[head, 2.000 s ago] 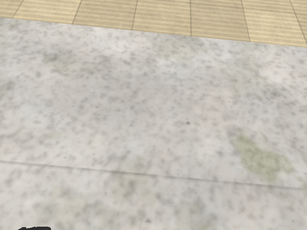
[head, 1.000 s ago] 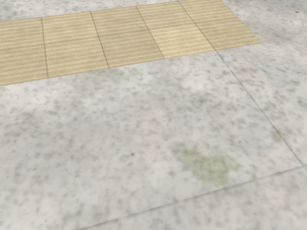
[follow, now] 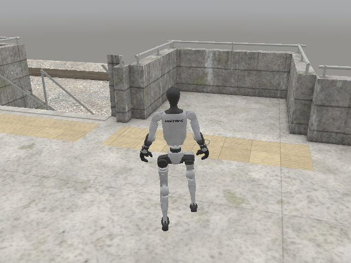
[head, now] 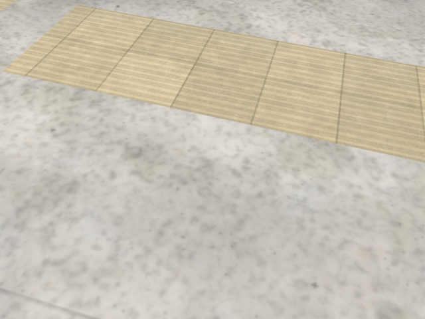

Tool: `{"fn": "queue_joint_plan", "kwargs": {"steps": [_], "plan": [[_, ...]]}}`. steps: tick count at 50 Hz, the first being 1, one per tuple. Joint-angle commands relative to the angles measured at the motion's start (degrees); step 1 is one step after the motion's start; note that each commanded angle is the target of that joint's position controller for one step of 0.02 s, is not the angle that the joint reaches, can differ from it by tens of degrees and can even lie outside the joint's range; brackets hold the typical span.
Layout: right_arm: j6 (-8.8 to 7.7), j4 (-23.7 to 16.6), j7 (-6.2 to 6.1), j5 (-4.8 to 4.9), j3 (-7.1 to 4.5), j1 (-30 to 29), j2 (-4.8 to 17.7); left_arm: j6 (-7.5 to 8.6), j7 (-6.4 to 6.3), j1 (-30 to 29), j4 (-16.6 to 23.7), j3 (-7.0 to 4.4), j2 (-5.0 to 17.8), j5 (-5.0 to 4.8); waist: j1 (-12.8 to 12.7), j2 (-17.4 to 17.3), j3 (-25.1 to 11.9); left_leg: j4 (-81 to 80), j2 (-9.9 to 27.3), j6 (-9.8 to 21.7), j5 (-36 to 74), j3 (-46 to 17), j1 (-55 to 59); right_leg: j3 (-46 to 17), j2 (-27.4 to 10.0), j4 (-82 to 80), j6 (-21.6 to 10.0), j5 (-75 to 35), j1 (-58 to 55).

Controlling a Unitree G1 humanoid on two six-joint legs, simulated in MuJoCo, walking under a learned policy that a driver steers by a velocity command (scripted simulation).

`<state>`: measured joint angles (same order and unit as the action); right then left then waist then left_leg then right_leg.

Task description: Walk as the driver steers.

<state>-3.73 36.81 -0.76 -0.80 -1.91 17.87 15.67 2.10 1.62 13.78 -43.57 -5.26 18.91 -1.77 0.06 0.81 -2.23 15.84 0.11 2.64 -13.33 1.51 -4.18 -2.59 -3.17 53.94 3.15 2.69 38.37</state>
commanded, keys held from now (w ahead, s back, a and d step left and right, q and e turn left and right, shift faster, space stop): w+e+shift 0.46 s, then w+q+shift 0.54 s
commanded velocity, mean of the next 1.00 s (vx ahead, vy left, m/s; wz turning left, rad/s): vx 0.93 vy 0.00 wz -0.18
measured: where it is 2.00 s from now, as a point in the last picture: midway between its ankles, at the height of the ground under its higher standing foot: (320, 160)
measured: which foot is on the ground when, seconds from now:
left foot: down 0.00-0.28, up 0.30-0.78, down 0.80-1.00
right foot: up 0.00-0.28, down 0.30-0.78, up 0.80-1.00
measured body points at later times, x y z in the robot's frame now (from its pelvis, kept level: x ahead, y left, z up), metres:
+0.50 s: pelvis +0.33 -0.18 -0.02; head +0.34 -0.20 +0.43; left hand +0.47 +0.07 -0.13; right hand +0.41 -0.48 -0.10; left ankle +0.41 +0.00 -0.66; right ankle +0.30 -0.22 -0.75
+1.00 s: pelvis +0.78 -0.33 -0.02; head +0.79 -0.35 +0.43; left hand +1.04 -0.16 -0.07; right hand +0.72 -0.60 -0.15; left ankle +0.80 -0.30 -0.75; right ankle +0.78 -0.52 -0.67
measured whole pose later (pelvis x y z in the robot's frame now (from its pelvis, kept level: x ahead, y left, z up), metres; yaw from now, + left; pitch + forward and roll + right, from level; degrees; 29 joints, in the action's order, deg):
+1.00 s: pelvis +0.78 -0.33 -0.02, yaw -12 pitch -2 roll +2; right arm -4.4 44.1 1.6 0.8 -3.0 27.5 15.6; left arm 8.4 0.5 7.0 -35.1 1.6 14.5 1.2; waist 3.5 0.2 2.8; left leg 22.7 -12.7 9.8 -10.1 -5.0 -10.2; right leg -10.0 -2.2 66.9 -0.9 16.7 33.0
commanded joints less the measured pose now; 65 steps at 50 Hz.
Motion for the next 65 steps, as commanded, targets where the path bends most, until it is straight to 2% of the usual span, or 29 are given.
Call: {"fn": "queue_joint_plan", "kwargs": {"steps": [1,11,14,15,16,17,18,19,20,22,24,27,30,34,37,39,40,41,42,43,45,49,52,58,60,61,62,63,65], "plan": [[-1.70,-1.4,-0.17,-0.19,-3.28,0.7,9.9,1.05,0.16,-6.4,5.9,-0.44,3.7,-0.32,2.3,-7.4,7.6,-11.7,18.4,7.6,-12.4,-8.2,5.9,-4.3,-1.4,1.7,0.5,-3.0,16.4],[-0.18,3.0,0.74,0.59,-4.61,-0.9,11.8,1.03,3.12,-9.1,8.9,2.35,0.9,-0.86,2.0,-4.2,12.6,-9.4,16.8,3.7,17.7,12.0,9.8,8.1,-2.8,-10.3,-7.8,1.2,5.7],[1.31,2.5,0.37,1.54,-5.23,-4.0,15.5,0.05,1.92,10.5,5.6,-1.31,8.4,-1.92,-9.5,-8.4,-0.8,19.9,15.1,2.2,63.1,14.4,6.3,14.7,7.6,-8.2,-12.8,10.6,-22.9],[0.39,1.8,0.14,1.35,-4.21,-3.6,13.4,-0.81,0.90,22.6,2.5,-4.00,13.8,-2.03,-15.3,-4.2,-7.1,39.6,12.2,-0.5,54.6,13.4,-7.2,9.6,9.4,-10.6,-14.7,10.4,-44.6],[-1.27,-0.3,0.78,-0.54,-0.59,2.9,-0.2,-0.81,0.09,20.5,1.4,-4.30,19.1,-1.94,-5.5,19.0,-5.8,64.6,1.2,-4.8,-13.1,8.5,-31.1,-19.4,-2.7,-20.3,-21.8,28.9,-55.7],[-4.33,-3.6,0.60,1.86,0.43,0.1,1.9,0.96,0.70,20.1,5.1,-3.11,16.8,-0.74,-6.0,18.1,-18.8,75.1,-5.3,-3.8,-18.9,-7.6,-40.2,-51.5,-11.9,-36.9,-29.5,47.5,-62.8],[-6.16,-5.5,0.58,3.80,-1.17,-9.7,9.3,2.22,0.90,19.8,5.2,-2.05,10.9,-0.28,-9.6,7.8,-11.7,72.4,-1.3,-1.1,-11.3,-10.9,-45.3,-50.3,-12.1,-41.8,-24.1,45.8,-59.7],[-7.08,-6.8,0.44,4.11,-0.82,-12.1,8.5,2.96,0.92,19.0,4.8,-1.83,10.5,0.33,-7.8,3.2,-6.3,68.4,0.6,0.1,-8.0,-10.1,-45.5,-46.6,-11.4,-41.3,-22.7,41.2,-52.8],[-7.35,-6.2,0.15,2.46,-0.45,-12.1,7.5,3.28,0.89,14.7,5.6,-1.27,9.2,0.84,-4.7,-3.0,-2.9,63.2,3.3,0.3,-5.1,-10.2,-41.3,-40.5,-9.7,-39.7,-21.6,33.9,-43.4],[-5.98,-5.0,0.58,0.96,-1.03,-8.4,7.4,3.36,0.35,7.7,8.2,-0.08,6.4,1.85,0.4,-1.3,0.9,57.4,4.9,-0.4,-2.0,-11.6,-34.6,-32.3,-5.0,-40.1,-22.3,27.2,-31.2],[-4.35,-3.6,0.85,0.43,-1.17,-6.4,7.4,3.18,-0.54,5.9,8.1,0.68,4.5,0.93,1.7,-0.8,4.8,50.2,6.4,-2.4,-0.5,-9.3,-34.5,-24.7,-3.6,-42.6,-22.1,20.7,-26.9],[-3.26,-4.7,1.37,-0.42,0.17,-13.1,4.8,3.31,-2.00,7.0,6.1,1.92,2.8,1.11,-1.2,0.9,9.8,35.6,6.3,-4.9,15.1,-2.7,-34.0,-10.2,1.1,-43.8,-18.4,2.6,-21.1],[-4.02,-5.3,2.31,0.62,1.45,-20.6,1.8,3.92,-2.21,11.3,3.3,2.16,3.9,0.77,-6.4,1.6,10.1,21.3,3.8,-3.7,31.7,1.9,-26.3,-5.0,1.1,-47.7,-15.3,2.0,-19.7],[-4.82,-7.0,4.30,3.15,0.30,-25.8,4.1,3.82,-2.42,14.6,-1.0,2.08,5.6,1.49,-7.8,1.6,11.5,10.5,0.3,0.2,31.0,2.4,-32.7,-0.9,-3.3,-47.6,-11.0,-12.3,-37.7],[-4.89,-6.5,5.38,3.69,-1.54,-19.6,7.4,2.79,-3.64,12.4,-1.1,1.47,8.6,3.96,-2.2,6.2,3.4,13.3,-5.8,2.7,23.3,6.3,-27.7,2.4,-5.3,-35.9,-6.7,-53.1,-49.8],[-3.06,-1.6,4.51,4.57,-3.50,0.3,11.3,1.54,-4.50,6.9,0.6,0.73,10.4,6.47,8.1,8.7,-5.9,19.8,-7.0,4.7,16.6,6.4,-11.1,3.2,-6.4,-14.2,-5.4,-76.0,-48.6],[-2.07,2.7,3.63,4.14,-4.17,16.9,12.8,1.21,-4.71,-0.8,3.1,0.43,11.4,6.43,17.2,3.6,-9.4,16.5,-3.2,7.2,19.4,0.7,6.6,5.6,-4.1,8.5,-3.9,-70.2,-36.4],[-1.82,5.8,3.60,2.98,-3.47,20.5,13.0,2.13,-3.66,6.3,4.7,3.35,-0.7,6.47,9.6,-20.6,-13.5,25.6,6.1,16.7,6.5,-18.0,32.9,0.3,6.3,38.0,-0.1,15.9,-3.4],[-2.15,3.8,3.29,1.45,-3.95,18.0,12.0,4.82,-2.00,7.7,7.4,4.72,1.5,0.73,8.7,-21.2,-21.8,7.4,15.6,23.7,-23.7,-50.3,39.9,-7.0,10.3,44.5,-0.1,28.4,8.6],[-1.98,2.4,2.28,0.66,-3.91,14.5,9.2,6.75,-1.11,0.5,8.7,3.87,5.7,-0.80,9.9,-9.8,-13.3,0.4,14.3,19.4,-26.5,-51.0,32.5,-9.4,6.5,38.0,-3.7,20.7,11.3],[-2.44,1.1,2.76,0.52,-3.04,7.0,7.5,8.23,-0.55,-5.4,10.9,4.62,3.8,1.34,3.1,6.8,-0.8,-3.5,10.4,17.1,-16.0,-44.2,10.1,-7.9,3.8,26.2,-6.6,16.1,5.0],[-2.16,0.1,2.01,2.10,-2.79,0.8,6.7,6.62,-1.47,-2.5,10.5,4.37,3.5,3.26,-3.1,2.9,7.2,-6.3,2.4,17.5,-1.8,-31.1,-10.6,-6.3,-0.2,10.3,-3.3,14.1,-1.8],[-1.87,1.3,0.59,3.25,-3.21,1.6,7.8,6.70,-1.53,-13.3,15.2,5.63,0.3,4.12,0.9,-0.2,10.9,-7.2,-2.4,14.3,2.4,-23.6,-23.8,-1.6,1.8,-10.5,-0.4,-0.2,-11.0],[-0.68,4.9,-0.17,4.27,-3.97,7.5,7.7,7.10,-2.12,-17.9,17.3,2.74,4.2,0.20,4.4,-5.8,6.0,2.4,-0.7,7.8,-0.4,-29.0,-12.1,-5.2,4.4,-27.6,0.9,-9.3,-22.6],[0.66,4.7,-0.07,3.31,-4.59,6.3,8.9,7.77,-2.37,-9.4,16.1,0.40,7.4,0.83,-1.6,-6.4,-0.3,19.3,-3.0,3.3,20.4,-27.3,-5.5,-3.4,5.0,-29.8,-1.6,-4.8,-31.0],[1.25,2.5,0.09,1.82,-3.79,3.7,6.6,7.53,-2.59,3.4,14.4,-0.16,8.4,1.51,-7.7,-6.9,-10.7,35.9,-3.7,0.5,20.3,-24.9,-10.6,-6.8,-1.8,-23.6,-4.9,-5.2,-46.5],[1.22,0.8,0.19,1.69,-1.32,13.7,-2.7,6.70,-2.53,9.3,13.1,-0.71,13.1,4.02,-2.6,15.5,-22.4,58.4,-11.6,-3.0,-22.7,-16.7,-29.8,-32.3,-21.1,-22.3,-14.6,-19.8,-69.4],[1.41,-0.1,0.31,3.11,-0.78,17.2,3.2,5.60,-1.31,10.9,11.2,-1.11,12.5,2.73,-1.8,24.9,-30.3,71.2,-5.1,-4.2,-24.0,-14.8,-37.4,-49.6,-26.9,-26.0,-19.2,-6.0,-72.3],[2.29,-1.3,-0.37,2.47,-1.98,3.6,8.4,3.68,-1.71,3.7,12.5,1.02,3.6,3.22,-4.8,7.7,-11.8,70.3,-0.9,-5.9,-15.2,-9.8,-40.4,-28.4,-17.2,-28.4,-15.6,-15.4,-54.6]]}}
Keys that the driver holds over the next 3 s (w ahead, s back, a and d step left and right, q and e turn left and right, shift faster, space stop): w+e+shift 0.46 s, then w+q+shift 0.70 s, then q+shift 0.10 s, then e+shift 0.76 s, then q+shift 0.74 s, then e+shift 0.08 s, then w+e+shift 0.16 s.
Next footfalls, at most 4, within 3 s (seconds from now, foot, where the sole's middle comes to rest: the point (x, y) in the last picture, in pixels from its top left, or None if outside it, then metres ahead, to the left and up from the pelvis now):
0.30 right None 0.34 -0.23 -0.79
0.80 left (298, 241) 0.84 -0.31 -0.79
1.22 right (351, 170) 1.19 -0.59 -0.79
1.58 left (289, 147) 1.33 -0.35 -0.79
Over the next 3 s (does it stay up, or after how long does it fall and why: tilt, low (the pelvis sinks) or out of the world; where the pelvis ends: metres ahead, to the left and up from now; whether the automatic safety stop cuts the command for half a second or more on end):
stays up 1.30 -0.48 -0.01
